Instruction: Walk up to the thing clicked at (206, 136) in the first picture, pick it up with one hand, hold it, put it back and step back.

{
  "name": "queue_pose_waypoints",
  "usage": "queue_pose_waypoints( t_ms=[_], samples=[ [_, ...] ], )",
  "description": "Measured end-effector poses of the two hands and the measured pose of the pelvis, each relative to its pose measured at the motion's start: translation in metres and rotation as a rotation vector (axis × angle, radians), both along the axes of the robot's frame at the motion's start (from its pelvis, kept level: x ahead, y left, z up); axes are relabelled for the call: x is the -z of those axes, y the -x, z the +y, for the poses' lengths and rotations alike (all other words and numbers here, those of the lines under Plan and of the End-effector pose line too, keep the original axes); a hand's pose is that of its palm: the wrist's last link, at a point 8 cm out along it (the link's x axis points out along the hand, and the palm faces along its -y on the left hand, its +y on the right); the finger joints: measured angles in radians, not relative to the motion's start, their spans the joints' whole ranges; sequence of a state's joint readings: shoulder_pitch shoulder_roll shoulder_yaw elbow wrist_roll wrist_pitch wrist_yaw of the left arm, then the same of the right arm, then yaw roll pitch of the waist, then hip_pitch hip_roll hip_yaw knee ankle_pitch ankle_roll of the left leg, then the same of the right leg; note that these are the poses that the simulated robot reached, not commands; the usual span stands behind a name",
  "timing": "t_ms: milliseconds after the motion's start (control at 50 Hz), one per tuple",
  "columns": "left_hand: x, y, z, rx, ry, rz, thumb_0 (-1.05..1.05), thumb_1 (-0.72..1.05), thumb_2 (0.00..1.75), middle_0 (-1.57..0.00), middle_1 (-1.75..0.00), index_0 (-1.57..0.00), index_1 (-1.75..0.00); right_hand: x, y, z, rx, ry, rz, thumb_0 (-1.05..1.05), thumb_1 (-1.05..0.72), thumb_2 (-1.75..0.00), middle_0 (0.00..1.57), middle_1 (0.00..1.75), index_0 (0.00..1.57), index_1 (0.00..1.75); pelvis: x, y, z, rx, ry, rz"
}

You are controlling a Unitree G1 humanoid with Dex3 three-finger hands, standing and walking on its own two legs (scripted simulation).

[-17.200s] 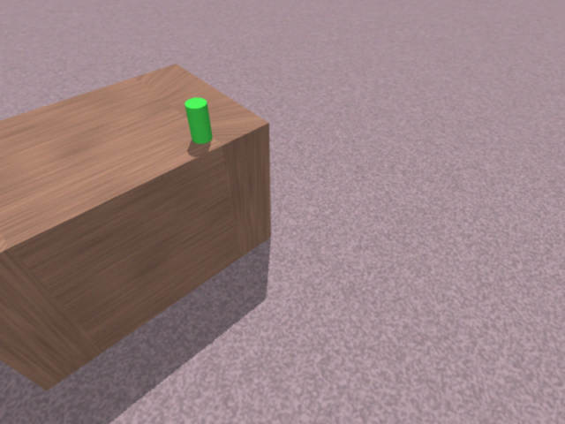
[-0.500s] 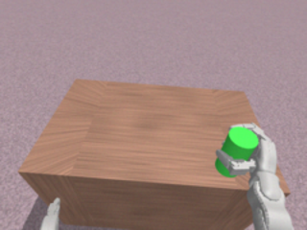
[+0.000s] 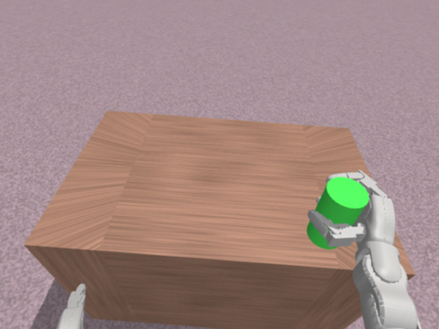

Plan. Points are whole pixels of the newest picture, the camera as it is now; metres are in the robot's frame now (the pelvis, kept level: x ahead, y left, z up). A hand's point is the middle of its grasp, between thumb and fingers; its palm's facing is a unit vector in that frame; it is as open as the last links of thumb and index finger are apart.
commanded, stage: crouch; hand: right
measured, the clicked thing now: (334, 214) +0.32 -0.18 +0.09
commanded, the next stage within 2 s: lower in 1.06 s
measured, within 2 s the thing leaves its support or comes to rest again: rests again in 1.92 s
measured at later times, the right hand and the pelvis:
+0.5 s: hand (329, 214) +0.36 -0.20 +0.03, palm faces +0.25 +0.97 +0.01, open 9.3 cm; pelvis +0.00 +0.00 -0.01, yaw +1 degrees
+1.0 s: hand (334, 211) +0.39 -0.23 -0.01, palm faces +0.26 +0.96 +0.01, open 9.3 cm; pelvis +0.00 -0.02 -0.04, yaw +1 degrees
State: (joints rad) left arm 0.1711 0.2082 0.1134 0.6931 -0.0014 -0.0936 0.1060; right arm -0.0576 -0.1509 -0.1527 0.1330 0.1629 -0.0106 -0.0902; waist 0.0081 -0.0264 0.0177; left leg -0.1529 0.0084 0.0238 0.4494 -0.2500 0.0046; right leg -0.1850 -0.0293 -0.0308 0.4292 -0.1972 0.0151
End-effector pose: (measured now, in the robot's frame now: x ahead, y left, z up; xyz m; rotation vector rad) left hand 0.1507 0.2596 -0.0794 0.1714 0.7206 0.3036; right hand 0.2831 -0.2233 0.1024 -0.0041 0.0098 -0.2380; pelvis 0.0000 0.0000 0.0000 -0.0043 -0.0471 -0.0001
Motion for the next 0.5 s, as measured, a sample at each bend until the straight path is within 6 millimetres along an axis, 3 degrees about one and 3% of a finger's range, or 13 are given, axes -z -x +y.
queue_pose_waypoints(
  t_ms=[180, 400, 500],
  samples=[
    [-0.002, -0.008, -0.011, 0.017, 0.019, -0.015, -0.01, -0.54, 0.07, -0.05, -0.05, -0.05, -0.05, 0.01, -0.011, 0.002, -0.007, -0.019, 0.032, -0.01, 0.35, -1.14, 0.77, 1.13, 0.77, 1.13, 0.0, -0.002, -0.001, 0.002, -0.001, 0.012],
    [-0.003, 0.009, 0.008, -0.021, -0.044, 0.033, -0.01, -0.55, 0.08, -0.05, -0.04, -0.05, -0.05, 0.052, -0.03, -0.021, 0.037, -0.03, 0.098, -0.01, 0.35, -1.14, 0.78, 1.12, 0.78, 1.13, 0.004, 0.0, -0.002, -0.009, -0.002, 0.062],
    [-0.003, 0.005, 0.0, 0.011, -0.054, 0.026, -0.01, -0.55, 0.08, -0.05, -0.04, -0.04, -0.05, 0.072, -0.041, -0.024, 0.019, -0.043, 0.1, -0.01, 0.35, -1.14, 0.78, 1.12, 0.77, 1.13, 0.009, 0.001, -0.003, -0.014, -0.007, 0.101]
  ],
)
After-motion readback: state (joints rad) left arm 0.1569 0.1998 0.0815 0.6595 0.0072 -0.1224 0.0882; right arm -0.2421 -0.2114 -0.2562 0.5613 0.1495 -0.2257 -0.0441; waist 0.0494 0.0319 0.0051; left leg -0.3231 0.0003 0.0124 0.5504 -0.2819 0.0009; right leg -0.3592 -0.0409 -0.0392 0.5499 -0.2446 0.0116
